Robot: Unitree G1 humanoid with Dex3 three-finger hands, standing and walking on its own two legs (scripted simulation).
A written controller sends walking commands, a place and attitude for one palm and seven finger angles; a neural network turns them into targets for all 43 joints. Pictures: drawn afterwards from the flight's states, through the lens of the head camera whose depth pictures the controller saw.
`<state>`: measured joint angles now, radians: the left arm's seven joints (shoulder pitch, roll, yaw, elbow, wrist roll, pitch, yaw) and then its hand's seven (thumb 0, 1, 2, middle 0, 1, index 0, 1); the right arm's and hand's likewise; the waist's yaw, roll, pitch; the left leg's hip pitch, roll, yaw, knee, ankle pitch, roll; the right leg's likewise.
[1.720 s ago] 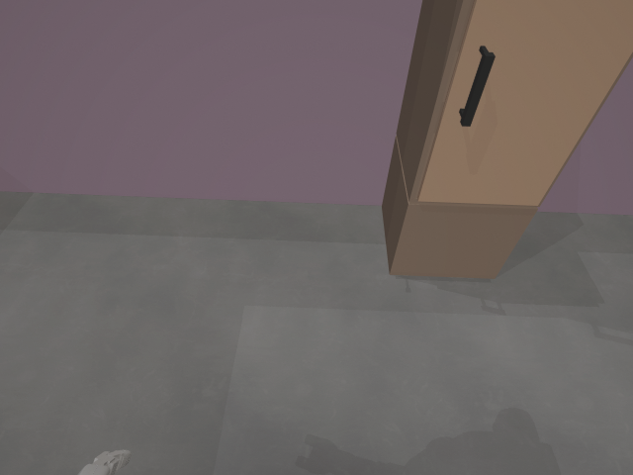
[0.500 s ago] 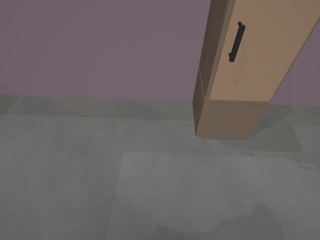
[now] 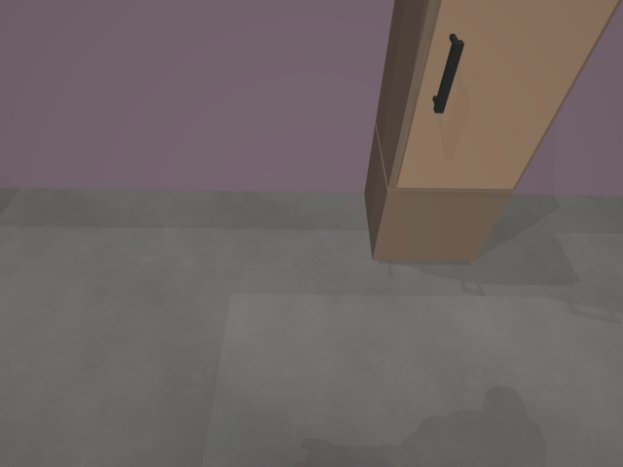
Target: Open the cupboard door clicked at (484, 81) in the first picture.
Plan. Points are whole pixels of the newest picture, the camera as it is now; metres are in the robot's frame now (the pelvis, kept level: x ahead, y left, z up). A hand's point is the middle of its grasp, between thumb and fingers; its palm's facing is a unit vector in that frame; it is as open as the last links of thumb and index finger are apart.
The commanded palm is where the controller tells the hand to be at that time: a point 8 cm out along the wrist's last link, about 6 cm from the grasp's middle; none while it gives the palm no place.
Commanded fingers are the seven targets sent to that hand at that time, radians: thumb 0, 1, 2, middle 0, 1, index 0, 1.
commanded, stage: walk to a spot facing it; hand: left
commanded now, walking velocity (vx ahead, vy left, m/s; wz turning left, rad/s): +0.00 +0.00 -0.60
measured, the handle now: (445, 74) +0.96 -0.25 +0.04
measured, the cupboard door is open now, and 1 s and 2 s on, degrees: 0 0 0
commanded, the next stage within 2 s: none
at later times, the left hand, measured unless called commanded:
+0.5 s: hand out of the picture +0.04 +0.15 -0.16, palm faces -0.19 -0.95 -0.26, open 7.4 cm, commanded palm none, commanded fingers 0.00 0.90 0.90 -0.20 -0.30 -0.20 -0.30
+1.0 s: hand out of the picture +0.14 +0.22 -0.17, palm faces -0.46 -0.86 -0.21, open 7.4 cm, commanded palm none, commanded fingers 0.00 0.90 0.90 -0.20 -0.30 -0.20 -0.30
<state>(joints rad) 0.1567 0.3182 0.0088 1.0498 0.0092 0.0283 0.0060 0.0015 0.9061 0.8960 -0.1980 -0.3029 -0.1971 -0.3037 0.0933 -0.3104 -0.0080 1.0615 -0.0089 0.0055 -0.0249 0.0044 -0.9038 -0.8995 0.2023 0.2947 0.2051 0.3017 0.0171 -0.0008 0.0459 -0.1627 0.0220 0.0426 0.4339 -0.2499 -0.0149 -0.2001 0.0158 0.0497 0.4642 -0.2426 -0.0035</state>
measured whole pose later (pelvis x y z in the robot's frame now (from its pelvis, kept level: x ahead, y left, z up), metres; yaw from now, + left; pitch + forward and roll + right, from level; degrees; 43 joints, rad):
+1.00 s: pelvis -0.04 +0.06 +0.00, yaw -33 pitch +0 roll -2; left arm 0.23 0.30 0.11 0.91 0.03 0.07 -0.03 0.00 0.91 0.90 -0.20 -0.30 -0.19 -0.30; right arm 0.21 -0.18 -0.02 0.90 -0.01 0.01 -0.04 0.01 -0.90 -0.90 0.20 0.29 0.21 0.30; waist 0.03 -0.06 0.03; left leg -0.19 0.03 0.11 0.46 -0.28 0.05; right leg -0.56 0.04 0.06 1.22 -0.33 0.08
